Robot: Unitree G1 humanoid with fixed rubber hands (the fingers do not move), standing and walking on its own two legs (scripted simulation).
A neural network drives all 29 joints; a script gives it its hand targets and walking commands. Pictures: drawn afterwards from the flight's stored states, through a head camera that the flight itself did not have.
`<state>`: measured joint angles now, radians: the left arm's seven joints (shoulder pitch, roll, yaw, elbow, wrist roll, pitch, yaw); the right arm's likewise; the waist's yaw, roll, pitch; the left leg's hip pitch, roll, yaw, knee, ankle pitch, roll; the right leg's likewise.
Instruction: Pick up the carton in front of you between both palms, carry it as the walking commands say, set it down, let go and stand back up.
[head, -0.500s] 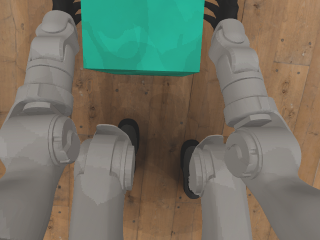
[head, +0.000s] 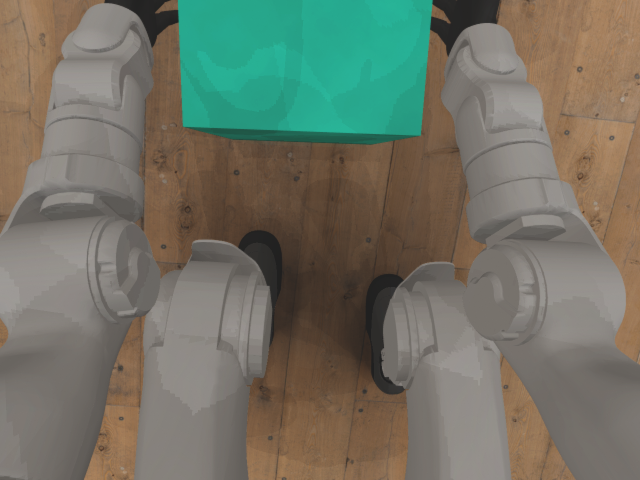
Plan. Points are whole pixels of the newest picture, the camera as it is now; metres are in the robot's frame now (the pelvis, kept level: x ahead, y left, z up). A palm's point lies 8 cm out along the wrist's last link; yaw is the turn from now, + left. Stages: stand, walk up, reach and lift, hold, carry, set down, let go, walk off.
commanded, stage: set down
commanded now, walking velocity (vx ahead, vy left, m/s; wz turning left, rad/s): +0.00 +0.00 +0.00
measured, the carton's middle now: (305, 47) +0.53 +0.10 -0.25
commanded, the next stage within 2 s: let go in 1.52 s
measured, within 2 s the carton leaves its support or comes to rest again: neither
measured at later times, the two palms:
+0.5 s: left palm (82, 15) +0.51 +0.31 -0.18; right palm (494, 37) +0.55 -0.09 -0.18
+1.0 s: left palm out of the picture +0.51 +0.31 -0.03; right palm out of the picture +0.55 -0.07 -0.01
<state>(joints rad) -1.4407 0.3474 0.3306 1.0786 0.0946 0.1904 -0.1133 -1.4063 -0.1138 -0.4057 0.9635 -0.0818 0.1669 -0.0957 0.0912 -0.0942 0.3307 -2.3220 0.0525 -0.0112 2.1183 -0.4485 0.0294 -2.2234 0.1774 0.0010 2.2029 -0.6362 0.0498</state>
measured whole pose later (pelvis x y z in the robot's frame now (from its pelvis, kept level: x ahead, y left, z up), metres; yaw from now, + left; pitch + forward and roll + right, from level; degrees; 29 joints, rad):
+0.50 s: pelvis +0.00 +0.01 +0.00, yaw +0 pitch +34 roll -2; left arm -1.43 0.54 0.18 1.17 -0.19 0.03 -0.02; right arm -1.40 -0.27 -0.10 0.97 0.19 0.11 -0.15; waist 0.06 -0.06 0.45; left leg -2.28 0.04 -0.01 2.15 -0.46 0.04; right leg -2.16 0.16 0.00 2.23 -0.66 0.06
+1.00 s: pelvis +0.01 +0.01 +0.10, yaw +1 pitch +44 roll -5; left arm -1.27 0.43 0.27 1.00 -0.04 0.15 -0.03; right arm -1.22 -0.16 -0.26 0.84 0.05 0.19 -0.17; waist 0.04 -0.05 0.07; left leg -2.14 -0.01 -0.03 1.78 -0.42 0.03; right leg -2.01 0.11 0.00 1.84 -0.61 0.04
